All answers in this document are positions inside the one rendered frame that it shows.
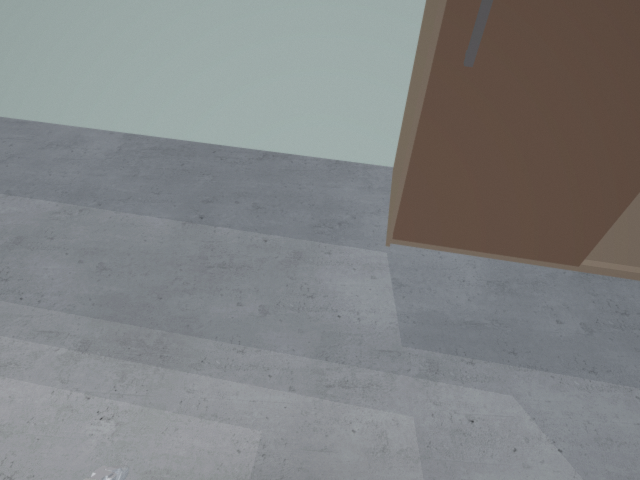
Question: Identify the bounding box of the handle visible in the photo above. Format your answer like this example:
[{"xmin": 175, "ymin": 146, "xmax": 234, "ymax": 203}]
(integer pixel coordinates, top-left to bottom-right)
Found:
[{"xmin": 464, "ymin": 0, "xmax": 493, "ymax": 67}]

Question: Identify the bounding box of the wardrobe door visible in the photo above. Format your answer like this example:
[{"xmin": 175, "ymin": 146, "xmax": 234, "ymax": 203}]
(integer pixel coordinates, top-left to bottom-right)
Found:
[
  {"xmin": 585, "ymin": 193, "xmax": 640, "ymax": 267},
  {"xmin": 393, "ymin": 0, "xmax": 640, "ymax": 267}
]

